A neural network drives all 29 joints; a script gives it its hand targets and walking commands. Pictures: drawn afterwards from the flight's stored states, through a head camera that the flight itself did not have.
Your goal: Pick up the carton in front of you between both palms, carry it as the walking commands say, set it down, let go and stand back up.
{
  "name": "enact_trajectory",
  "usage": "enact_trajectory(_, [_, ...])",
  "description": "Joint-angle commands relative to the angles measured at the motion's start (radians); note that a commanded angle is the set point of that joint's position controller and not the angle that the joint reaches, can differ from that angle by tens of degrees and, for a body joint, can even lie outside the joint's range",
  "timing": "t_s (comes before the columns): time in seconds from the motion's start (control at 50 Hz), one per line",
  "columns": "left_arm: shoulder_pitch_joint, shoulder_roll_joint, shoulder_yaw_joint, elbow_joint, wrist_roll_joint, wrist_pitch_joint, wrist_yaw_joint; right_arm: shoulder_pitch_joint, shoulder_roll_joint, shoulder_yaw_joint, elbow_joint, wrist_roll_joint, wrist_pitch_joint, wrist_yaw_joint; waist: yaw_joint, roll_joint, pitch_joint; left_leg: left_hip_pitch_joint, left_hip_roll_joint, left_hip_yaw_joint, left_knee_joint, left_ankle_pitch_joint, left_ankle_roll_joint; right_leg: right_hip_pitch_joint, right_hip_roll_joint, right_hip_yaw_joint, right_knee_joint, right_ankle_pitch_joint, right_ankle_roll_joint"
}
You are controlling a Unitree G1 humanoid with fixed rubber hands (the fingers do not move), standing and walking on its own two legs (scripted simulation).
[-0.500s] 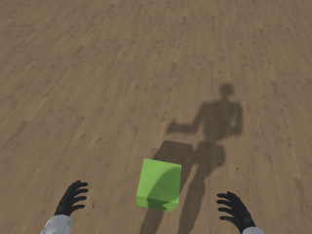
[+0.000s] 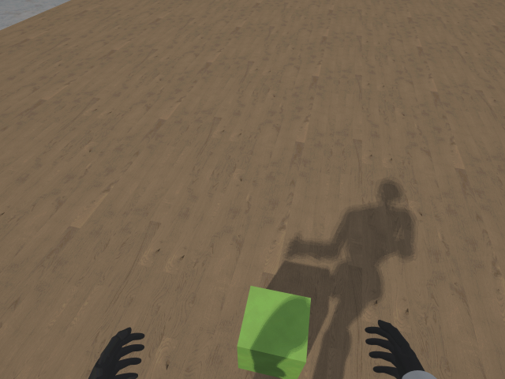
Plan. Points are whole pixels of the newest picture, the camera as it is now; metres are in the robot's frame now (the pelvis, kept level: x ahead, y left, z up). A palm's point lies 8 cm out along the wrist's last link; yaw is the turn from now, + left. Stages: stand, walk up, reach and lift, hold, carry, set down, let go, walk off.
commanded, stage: let go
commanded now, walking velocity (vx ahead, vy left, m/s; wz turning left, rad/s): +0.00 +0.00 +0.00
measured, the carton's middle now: (273, 334) +0.42 -0.09 -0.65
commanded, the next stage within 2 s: stand in 0.06 s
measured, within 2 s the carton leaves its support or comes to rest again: neither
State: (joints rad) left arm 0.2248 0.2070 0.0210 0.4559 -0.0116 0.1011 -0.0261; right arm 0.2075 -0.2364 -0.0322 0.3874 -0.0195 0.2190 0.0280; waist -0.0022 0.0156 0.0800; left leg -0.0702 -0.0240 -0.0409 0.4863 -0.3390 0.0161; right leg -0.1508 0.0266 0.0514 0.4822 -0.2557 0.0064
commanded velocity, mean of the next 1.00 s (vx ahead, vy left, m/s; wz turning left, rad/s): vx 0.00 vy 0.00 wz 0.00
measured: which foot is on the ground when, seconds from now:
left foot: down 0.00-1.00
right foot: down 0.00-1.00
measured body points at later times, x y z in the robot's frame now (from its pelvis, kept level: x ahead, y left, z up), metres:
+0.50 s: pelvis +0.02 -0.02 +0.00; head +0.03 -0.04 +0.45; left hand +0.14 +0.28 -0.09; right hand +0.17 -0.31 -0.11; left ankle -0.04 +0.11 -0.74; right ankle +0.01 -0.13 -0.74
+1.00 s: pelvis +0.01 -0.03 +0.01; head +0.01 -0.04 +0.45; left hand +0.11 +0.29 -0.10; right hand +0.14 -0.32 -0.11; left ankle -0.04 +0.11 -0.74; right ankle +0.01 -0.13 -0.74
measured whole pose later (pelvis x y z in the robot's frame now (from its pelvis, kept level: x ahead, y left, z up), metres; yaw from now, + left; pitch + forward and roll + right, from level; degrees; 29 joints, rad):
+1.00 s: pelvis +0.01 -0.03 +0.01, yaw +2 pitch -2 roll +0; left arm 0.12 0.35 0.03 0.95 0.03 0.00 0.01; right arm 0.15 -0.38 0.00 0.91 -0.03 0.00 -0.02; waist 0.01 0.04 0.02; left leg -0.08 0.00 -0.09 0.39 -0.29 -0.02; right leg -0.16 0.04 0.00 0.42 -0.24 -0.03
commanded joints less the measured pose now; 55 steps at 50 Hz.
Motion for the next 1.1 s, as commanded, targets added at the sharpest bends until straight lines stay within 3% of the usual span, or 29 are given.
enact_trajectory(0.0, [-0.026, 0.096, 0.035, -0.089, 0.003, -0.005, -0.001, -0.043, -0.091, -0.023, -0.109, 0.005, 0.002, -0.01, 0.006, 0.017, -0.038, -0.12, 0.005, 0.014, -0.098, 0.307, -0.033, 0.102, 0.039, -0.05, -0.036, 0.195, 0.008])
enact_trajectory(0.04, [-0.025, 0.097, 0.037, -0.091, 0.004, -0.001, -0.005, -0.042, -0.087, -0.021, -0.116, 0.007, 0.008, -0.013, 0.007, 0.011, -0.043, -0.118, 0.0, 0.019, -0.095, 0.292, -0.029, 0.107, 0.036, -0.047, -0.037, 0.202, 0.011])
enact_trajectory(0.06, [-0.019, 0.219, 0.087, 0.051, 0.07, -0.031, 0.031, -0.085, -0.201, -0.053, 0.021, -0.004, -0.077, -0.044, 0.034, 0.085, -0.045, -0.197, 0.035, -0.012, -0.061, 0.119, -0.041, -0.03, -0.049, -0.001, -0.038, 0.132, 0.015])
enact_trajectory(0.1, [-0.026, 0.238, 0.083, 0.075, 0.074, -0.058, 0.046, -0.058, -0.177, -0.046, 0.059, -0.023, -0.147, -0.049, 0.014, 0.02, -0.055, -0.174, 0.045, -0.042, -0.057, -0.016, -0.026, -0.097, -0.065, 0.031, -0.065, -0.021, -0.006])
enact_trajectory(0.14, [-0.048, 0.227, 0.076, 0.093, 0.073, -0.078, 0.045, -0.051, -0.181, -0.045, 0.099, -0.028, -0.183, -0.044, 0.006, -0.008, -0.053, -0.164, 0.053, -0.058, -0.056, -0.055, -0.012, -0.138, -0.068, 0.048, -0.084, -0.107, -0.015])
enact_trajectory(0.3, [-0.061, 0.25, 0.068, 0.187, 0.053, -0.109, 0.041, -0.046, -0.222, -0.036, 0.204, -0.023, -0.223, -0.045, 0.009, -0.024, -0.151, -0.09, 0.074, -0.075, -0.022, 0.266, -0.01, -0.044, -0.082, 0.037, -0.028, 0.241, -0.021])
enact_trajectory(0.5, [-0.072, 0.293, 0.059, 0.279, 0.048, -0.111, 0.051, -0.041, -0.256, -0.023, 0.301, -0.014, -0.223, -0.055, 0.01, -0.02, -0.148, -0.072, 0.083, -0.077, -0.033, 0.36, -0.014, 0.014, -0.1, 0.046, -0.034, 0.364, -0.029])
enact_trajectory(0.68, [-0.105, 0.301, 0.052, 0.35, 0.045, -0.113, 0.049, -0.062, -0.27, -0.011, 0.372, -0.01, -0.228, -0.058, 0.012, -0.008, -0.138, -0.065, 0.092, -0.084, -0.068, 0.362, -0.016, 0.041, -0.107, 0.053, -0.06, 0.367, -0.032])
enact_trajectory(1.08, [-0.155, 0.321, 0.035, 0.49, 0.037, -0.115, 0.043, -0.088, -0.299, 0.0, 0.519, -0.006, -0.235, -0.054, 0.013, -0.012, -0.09, -0.061, 0.11, -0.108, -0.163, 0.247, -0.009, 0.044, -0.12, 0.075, -0.14, 0.22, -0.034])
